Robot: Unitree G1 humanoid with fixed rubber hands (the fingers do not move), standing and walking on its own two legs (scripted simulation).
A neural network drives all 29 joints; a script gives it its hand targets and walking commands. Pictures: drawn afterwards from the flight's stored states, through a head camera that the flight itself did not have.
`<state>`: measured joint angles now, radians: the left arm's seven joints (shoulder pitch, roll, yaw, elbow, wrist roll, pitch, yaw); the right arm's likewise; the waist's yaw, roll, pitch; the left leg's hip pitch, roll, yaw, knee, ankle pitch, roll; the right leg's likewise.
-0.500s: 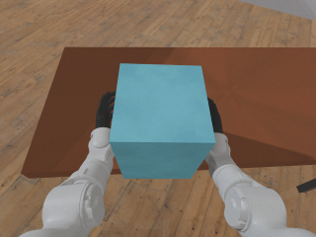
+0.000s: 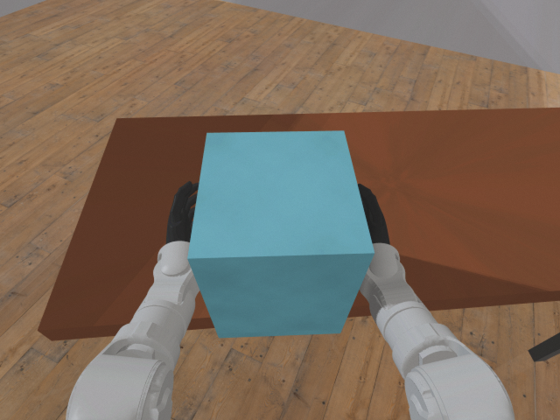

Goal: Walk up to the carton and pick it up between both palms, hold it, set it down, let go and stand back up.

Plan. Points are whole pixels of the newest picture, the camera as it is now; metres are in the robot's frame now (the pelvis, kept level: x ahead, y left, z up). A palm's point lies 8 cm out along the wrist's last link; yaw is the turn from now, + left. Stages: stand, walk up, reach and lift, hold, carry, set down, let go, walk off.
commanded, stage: reach and lift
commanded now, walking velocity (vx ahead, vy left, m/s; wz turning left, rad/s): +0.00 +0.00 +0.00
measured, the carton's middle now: (278, 239) +0.39 +0.02 +0.04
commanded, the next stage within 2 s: none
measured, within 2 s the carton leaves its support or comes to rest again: neither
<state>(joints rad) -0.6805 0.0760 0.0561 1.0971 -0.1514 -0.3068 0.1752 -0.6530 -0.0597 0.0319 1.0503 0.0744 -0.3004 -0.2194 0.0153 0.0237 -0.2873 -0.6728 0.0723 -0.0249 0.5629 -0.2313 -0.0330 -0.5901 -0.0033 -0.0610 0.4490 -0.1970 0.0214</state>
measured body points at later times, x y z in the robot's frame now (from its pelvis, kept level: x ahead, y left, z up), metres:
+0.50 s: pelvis -0.01 +0.00 +0.02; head -0.05 +0.02 +0.47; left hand +0.40 +0.16 +0.18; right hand +0.40 -0.13 +0.19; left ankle +0.00 +0.13 -0.73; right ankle -0.01 -0.14 -0.73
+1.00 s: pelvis -0.02 +0.00 +0.02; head -0.06 +0.02 +0.46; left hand +0.38 +0.15 +0.19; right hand +0.37 -0.14 +0.18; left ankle +0.00 +0.13 -0.73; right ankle -0.01 -0.14 -0.73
